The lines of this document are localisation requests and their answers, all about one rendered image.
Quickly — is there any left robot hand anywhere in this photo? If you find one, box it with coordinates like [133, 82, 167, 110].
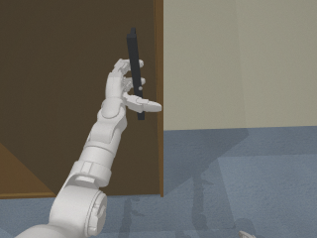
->
[105, 59, 162, 113]

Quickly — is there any robot left upper arm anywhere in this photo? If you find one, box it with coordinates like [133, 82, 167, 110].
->
[15, 184, 108, 238]

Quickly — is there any robot left forearm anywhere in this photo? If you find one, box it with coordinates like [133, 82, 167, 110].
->
[49, 97, 128, 221]

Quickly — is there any handle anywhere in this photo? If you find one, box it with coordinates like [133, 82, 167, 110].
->
[126, 27, 145, 120]

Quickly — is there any wardrobe door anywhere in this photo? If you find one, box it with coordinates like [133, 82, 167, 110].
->
[0, 0, 160, 196]
[0, 143, 52, 194]

